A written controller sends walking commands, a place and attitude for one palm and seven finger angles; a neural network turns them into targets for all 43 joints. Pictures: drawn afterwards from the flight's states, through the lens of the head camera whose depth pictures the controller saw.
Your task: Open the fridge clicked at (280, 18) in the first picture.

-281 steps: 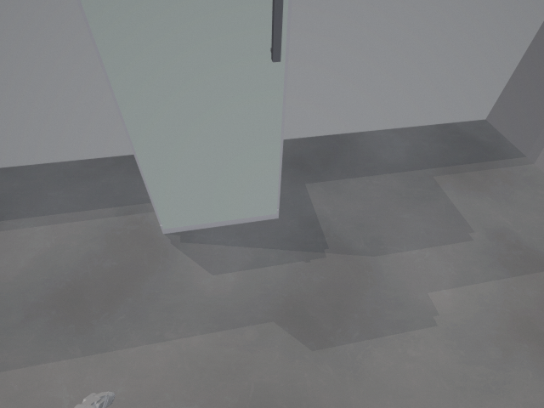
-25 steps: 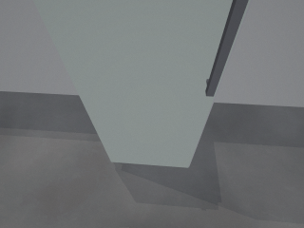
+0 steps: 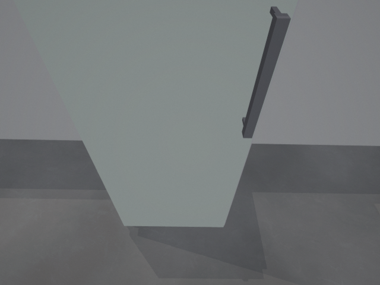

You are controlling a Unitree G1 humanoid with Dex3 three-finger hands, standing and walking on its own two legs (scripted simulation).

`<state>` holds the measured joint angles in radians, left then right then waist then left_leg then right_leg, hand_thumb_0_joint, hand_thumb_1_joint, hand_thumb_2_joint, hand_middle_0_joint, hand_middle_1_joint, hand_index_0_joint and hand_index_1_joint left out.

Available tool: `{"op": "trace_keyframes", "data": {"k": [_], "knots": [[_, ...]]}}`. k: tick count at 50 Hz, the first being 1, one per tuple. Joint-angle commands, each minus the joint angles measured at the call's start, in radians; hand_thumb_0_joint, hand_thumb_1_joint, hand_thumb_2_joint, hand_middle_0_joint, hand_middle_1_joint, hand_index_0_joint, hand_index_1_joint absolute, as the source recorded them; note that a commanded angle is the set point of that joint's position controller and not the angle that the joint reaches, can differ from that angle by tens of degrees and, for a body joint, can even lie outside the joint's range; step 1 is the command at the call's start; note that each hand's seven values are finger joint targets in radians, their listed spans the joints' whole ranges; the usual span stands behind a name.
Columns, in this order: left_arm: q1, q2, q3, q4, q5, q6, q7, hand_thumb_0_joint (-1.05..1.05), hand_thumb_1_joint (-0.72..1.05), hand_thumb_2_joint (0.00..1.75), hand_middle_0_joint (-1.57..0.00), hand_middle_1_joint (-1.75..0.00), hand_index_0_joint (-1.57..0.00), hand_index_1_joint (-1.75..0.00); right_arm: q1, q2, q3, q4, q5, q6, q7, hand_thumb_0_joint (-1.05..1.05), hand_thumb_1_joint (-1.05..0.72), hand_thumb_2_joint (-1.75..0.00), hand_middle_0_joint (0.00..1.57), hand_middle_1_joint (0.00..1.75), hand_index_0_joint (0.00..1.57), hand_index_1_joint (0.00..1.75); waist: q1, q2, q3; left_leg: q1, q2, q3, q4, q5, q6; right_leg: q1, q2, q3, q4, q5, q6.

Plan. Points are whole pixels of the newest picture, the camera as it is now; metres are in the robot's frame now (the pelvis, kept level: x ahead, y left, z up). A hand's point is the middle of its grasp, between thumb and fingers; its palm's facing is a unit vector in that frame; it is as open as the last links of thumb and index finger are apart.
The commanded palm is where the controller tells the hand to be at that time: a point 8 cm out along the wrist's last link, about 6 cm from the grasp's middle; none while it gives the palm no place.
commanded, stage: come to a stop and stand still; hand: right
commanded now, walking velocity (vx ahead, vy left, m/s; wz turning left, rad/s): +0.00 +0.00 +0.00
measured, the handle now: (258, 82) +0.49 -0.11 +0.20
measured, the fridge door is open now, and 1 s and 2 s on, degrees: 0 0 0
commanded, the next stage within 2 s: look again from close up in 0.04 s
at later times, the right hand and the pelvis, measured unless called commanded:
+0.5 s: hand out of the picture -0.04 -0.19 -0.18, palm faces +0.01 +0.98 -0.20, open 7.4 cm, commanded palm none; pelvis -0.04 -0.03 -0.01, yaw +1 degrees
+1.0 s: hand out of the picture -0.03 -0.18 -0.18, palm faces +0.07 +0.98 -0.19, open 7.3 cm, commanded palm +0.06 -0.23 -0.07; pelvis -0.03 -0.02 +0.00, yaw +1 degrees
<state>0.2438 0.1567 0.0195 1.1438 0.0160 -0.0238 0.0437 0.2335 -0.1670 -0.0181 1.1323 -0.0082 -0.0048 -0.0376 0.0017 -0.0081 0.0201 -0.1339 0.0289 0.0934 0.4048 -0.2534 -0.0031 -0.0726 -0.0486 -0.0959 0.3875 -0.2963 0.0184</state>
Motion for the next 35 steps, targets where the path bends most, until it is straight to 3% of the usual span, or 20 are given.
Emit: {"op": "trace_keyframes", "data": {"k": [1, 6, 7, 8, 9, 11, 12, 14, 18, 23, 26, 35], "knots": [[0.095, 0.08, 0.004, -0.008, -0.004, 0.002, 0.005, 0.0, 0.9, 0.9, -0.2, -0.3, -0.2, -0.3, 0.073, -0.079, -0.004, -0.015, 0.001, -0.018, -0.003, 0.0, -0.9, -0.9, 0.2, 0.3, 0.2, 0.3, 0.001, 0.006, 0.0, 0.016, 0.102, -0.074, -0.036, 0.426, 0.019, 0.009, -0.099, 0.057, -0.04, 0.412, -0.013], [0.091, 0.081, -0.002, -0.003, -0.006, 0.003, 0.004, 0.0, 0.9, 0.9, -0.2, -0.3, -0.2, -0.3, 0.096, -0.078, 0.002, -0.002, 0.0, -0.016, -0.003, 0.0, -0.9, -0.9, 0.2, 0.3, 0.2, 0.3, -0.001, 0.007, 0.037, 0.002, 0.1, -0.08, -0.064, 0.338, 0.017, -0.008, -0.093, 0.061, -0.065, 0.329, -0.019], [-0.009, 0.12, 0.001, -0.086, -0.013, -0.011, -0.014, 0.0, 0.9, 0.9, -0.2, -0.3, -0.2, -0.3, 0.193, -0.111, 0.005, 0.028, -0.016, -0.043, -0.044, 0.0, -0.9, -0.9, 0.2, 0.3, 0.2, 0.3, -0.042, 0.092, 0.083, -0.023, 0.158, -0.16, -0.017, 0.81, -0.008, -0.168, -0.081, 0.013, 0.208, 0.347, 0.001], [0.062, 0.06, -0.001, -0.118, -0.013, 0.002, -0.019, 0.0, 0.9, 0.9, -0.2, -0.3, -0.2, -0.3, 0.175, -0.148, -0.008, -0.013, -0.012, -0.053, -0.037, 0.0, -0.9, -0.9, 0.2, 0.3, 0.2, 0.3, 0.017, 0.093, -0.014, 0.054, 0.205, -0.166, 0.01, 0.786, 0.044, -0.179, -0.036, 0.06, 0.17, -0.025, -0.018], [0.063, 0.04, 0.0, -0.114, -0.004, 0.002, -0.022, 0.0, 0.9, 0.9, -0.2, -0.3, -0.2, -0.3, 0.134, -0.153, -0.01, -0.026, -0.012, -0.061, -0.026, 0.0, -0.9, -0.9, 0.2, 0.3, 0.2, 0.3, 0.016, -0.016, -0.043, 0.079, 0.217, -0.159, 0.041, 0.859, 0.064, -0.155, -0.018, 0.042, 0.111, 0.003, -0.022], [0.124, 0.067, -0.004, -0.099, -0.005, -0.011, -0.021, 0.0, 0.9, 0.9, -0.2, -0.3, -0.2, -0.3, 0.116, -0.1, 0.009, -0.037, -0.004, -0.054, -0.015, 0.0, -0.9, -0.9, 0.2, 0.3, 0.2, 0.3, 0.027, -0.035, -0.087, 0.01, 0.127, -0.095, 0.068, 0.418, 0.051, -0.095, -0.052, 0.085, 0.048, 0.176, -0.031], [0.124, 0.082, -0.004, -0.102, -0.003, -0.014, -0.018, 0.0, 0.9, 0.9, -0.2, -0.3, -0.2, -0.3, 0.118, -0.08, 0.01, -0.039, -0.003, -0.049, -0.012, 0.0, -0.9, -0.9, 0.2, 0.3, 0.2, 0.3, 0.018, -0.029, -0.079, -0.005, 0.099, -0.085, 0.066, 0.305, 0.043, -0.097, -0.075, 0.097, 0.053, 0.257, -0.04], [0.116, 0.082, -0.007, -0.106, -0.002, -0.018, -0.013, 0.0, 0.9, 0.9, -0.2, -0.3, -0.2, -0.3, 0.113, -0.069, 0.016, -0.037, -0.005, -0.04, -0.008, 0.0, -0.9, -0.9, 0.2, 0.3, 0.2, 0.3, 0.008, -0.036, -0.035, -0.028, 0.086, -0.071, 0.067, 0.219, 0.038, -0.107, -0.081, 0.103, 0.043, 0.314, -0.048], [0.099, 0.086, -0.011, -0.122, -0.003, -0.009, -0.016, 0.0, 0.9, 0.9, -0.2, -0.3, -0.2, -0.3, 0.114, -0.057, 0.02, -0.039, -0.008, -0.016, -0.001, 0.0, -0.9, -0.9, 0.2, 0.3, 0.2, 0.3, -0.005, -0.011, 0.119, -0.103, 0.068, -0.078, 0.022, -0.02, 0.028, -0.218, -0.071, 0.13, -0.054, 0.039, -0.057], [0.117, 0.095, -0.012, -0.118, 0.001, -0.005, -0.021, 0.0, 0.9, 0.9, -0.2, -0.3, -0.2, -0.3, 0.125, -0.062, 0.018, -0.048, -0.01, -0.01, 0.004, 0.0, -0.9, -0.9, 0.2, 0.3, 0.2, 0.3, -0.01, 0.009, 0.156, -0.115, 0.061, -0.081, 0.018, -0.067, 0.026, -0.274, -0.06, 0.149, -0.118, -0.132, -0.059], [0.127, 0.088, -0.013, -0.109, 0.001, -0.009, -0.021, 0.0, 0.9, 0.9, -0.2, -0.3, -0.2, -0.3, 0.132, -0.064, 0.015, -0.051, -0.009, -0.012, 0.004, 0.0, -0.9, -0.9, 0.2, 0.3, 0.2, 0.3, -0.015, 0.005, 0.116, -0.089, 0.07, -0.082, 0.017, -0.04, 0.026, -0.256, -0.056, 0.142, -0.115, -0.1, -0.061], [0.157, 0.066, -0.015, -0.078, -0.002, -0.013, -0.02, 0.0, 0.9, 0.9, -0.2, -0.3, -0.2, -0.3, 0.124, -0.066, 0.011, -0.053, -0.007, -0.018, 0.004, 0.0, -0.9, -0.9, 0.2, 0.3, 0.2, 0.3, -0.011, 0.034, 0.079, -0.083, 0.087, -0.09, 0.002, 0.005, 0.028, -0.209, -0.048, 0.114, -0.073, 0.023, -0.058]]}}
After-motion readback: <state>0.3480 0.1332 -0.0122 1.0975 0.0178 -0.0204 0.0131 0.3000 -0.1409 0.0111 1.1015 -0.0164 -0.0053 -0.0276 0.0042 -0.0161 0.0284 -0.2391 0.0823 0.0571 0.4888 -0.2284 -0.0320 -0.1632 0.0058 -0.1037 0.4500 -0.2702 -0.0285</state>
